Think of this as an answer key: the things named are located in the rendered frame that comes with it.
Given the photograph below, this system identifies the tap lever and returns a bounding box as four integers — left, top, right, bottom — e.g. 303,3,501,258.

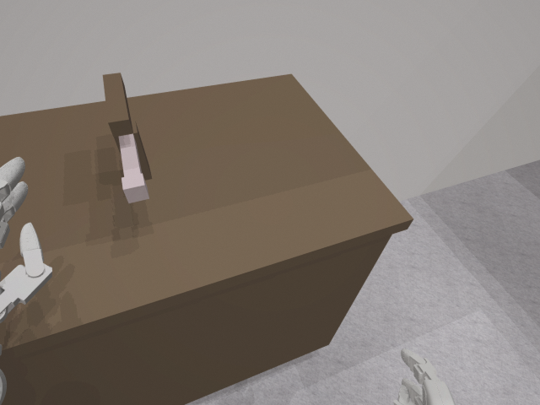
119,134,149,203

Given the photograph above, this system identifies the counter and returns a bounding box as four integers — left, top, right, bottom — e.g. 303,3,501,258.
0,73,413,405

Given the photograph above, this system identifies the robot left hand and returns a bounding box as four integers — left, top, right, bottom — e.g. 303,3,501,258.
0,157,52,323

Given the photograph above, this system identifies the robot right hand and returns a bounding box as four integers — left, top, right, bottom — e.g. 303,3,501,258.
393,348,456,405

